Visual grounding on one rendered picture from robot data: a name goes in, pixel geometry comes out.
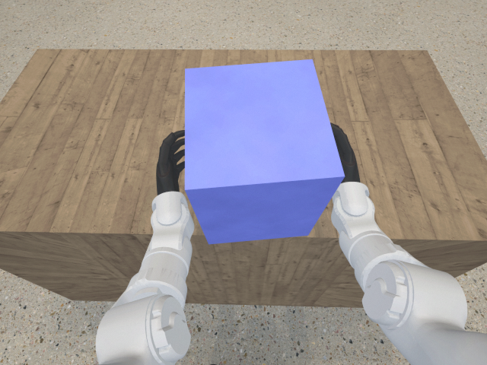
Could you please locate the robot left hand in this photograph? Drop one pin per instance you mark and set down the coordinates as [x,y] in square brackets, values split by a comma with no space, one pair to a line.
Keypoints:
[168,171]

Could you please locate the robot left forearm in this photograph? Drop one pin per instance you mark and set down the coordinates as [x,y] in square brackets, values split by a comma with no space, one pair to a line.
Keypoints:
[166,263]

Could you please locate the carton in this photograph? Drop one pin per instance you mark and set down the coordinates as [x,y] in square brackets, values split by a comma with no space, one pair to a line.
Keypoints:
[261,160]

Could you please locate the robot right hand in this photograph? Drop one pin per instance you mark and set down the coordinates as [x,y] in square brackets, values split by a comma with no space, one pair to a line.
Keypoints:
[346,154]

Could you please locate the robot left upper arm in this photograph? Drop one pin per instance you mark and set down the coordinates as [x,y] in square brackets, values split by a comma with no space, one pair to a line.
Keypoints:
[149,331]

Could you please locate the pedestal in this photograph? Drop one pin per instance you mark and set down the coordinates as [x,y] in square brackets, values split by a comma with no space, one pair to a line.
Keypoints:
[80,136]

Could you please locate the robot right forearm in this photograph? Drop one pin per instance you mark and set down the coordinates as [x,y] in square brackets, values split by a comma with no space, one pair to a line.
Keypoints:
[363,243]

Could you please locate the robot right upper arm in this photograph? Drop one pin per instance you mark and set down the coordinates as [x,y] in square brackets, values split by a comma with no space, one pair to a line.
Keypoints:
[422,311]

